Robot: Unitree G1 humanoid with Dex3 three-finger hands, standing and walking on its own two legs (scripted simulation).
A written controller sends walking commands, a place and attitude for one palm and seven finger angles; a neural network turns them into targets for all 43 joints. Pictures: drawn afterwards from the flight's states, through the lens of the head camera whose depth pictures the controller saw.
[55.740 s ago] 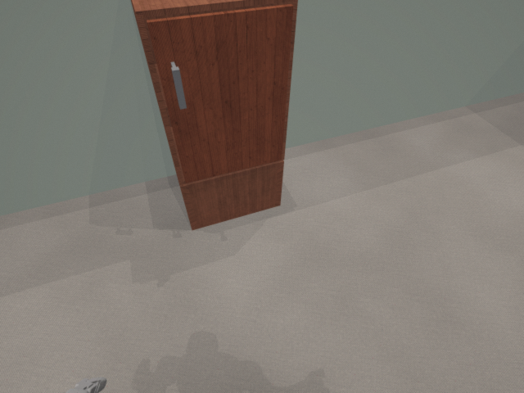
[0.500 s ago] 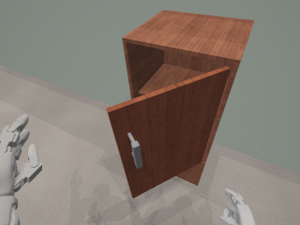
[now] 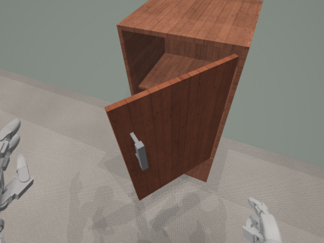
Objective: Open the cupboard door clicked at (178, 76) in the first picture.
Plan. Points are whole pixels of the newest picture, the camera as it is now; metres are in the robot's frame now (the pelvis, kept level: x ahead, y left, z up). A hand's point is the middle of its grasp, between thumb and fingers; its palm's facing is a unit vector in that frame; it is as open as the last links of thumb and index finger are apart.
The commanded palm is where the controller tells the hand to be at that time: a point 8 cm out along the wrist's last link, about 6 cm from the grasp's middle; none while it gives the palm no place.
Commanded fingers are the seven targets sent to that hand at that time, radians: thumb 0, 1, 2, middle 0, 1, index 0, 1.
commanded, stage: step back with the hand held close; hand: left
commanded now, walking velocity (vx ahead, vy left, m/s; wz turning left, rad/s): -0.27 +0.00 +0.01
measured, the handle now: (138, 151) +0.36 +0.10 -0.01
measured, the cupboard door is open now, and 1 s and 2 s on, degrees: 55 55 55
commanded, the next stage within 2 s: stop stepping back and stand still in 1.30 s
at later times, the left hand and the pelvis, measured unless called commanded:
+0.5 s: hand out of the picture +0.12 +0.29 +0.14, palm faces +0.44 -0.76 -0.49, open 7.4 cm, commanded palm +0.06 +0.32 +0.17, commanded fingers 0.00 0.90 0.90 -0.20 -0.30 -0.20 -0.30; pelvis -0.08 +0.02 -0.02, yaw +1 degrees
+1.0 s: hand out of the picture +0.06 +0.29 +0.15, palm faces +0.40 -0.78 -0.48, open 7.4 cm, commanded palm -0.01 +0.33 +0.17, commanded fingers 0.00 0.90 0.90 -0.20 -0.30 -0.20 -0.30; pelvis -0.13 +0.03 -0.02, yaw +4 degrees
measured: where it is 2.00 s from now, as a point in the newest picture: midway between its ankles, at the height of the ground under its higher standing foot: outside the picture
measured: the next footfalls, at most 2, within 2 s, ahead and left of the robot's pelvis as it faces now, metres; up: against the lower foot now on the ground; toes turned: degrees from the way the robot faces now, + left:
right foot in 1.46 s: -0.33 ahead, -0.07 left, +0.00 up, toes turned -7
left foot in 1.64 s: -0.17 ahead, +0.09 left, +0.00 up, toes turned -3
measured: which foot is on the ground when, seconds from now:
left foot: down 0.00-1.00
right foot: down 0.00-1.00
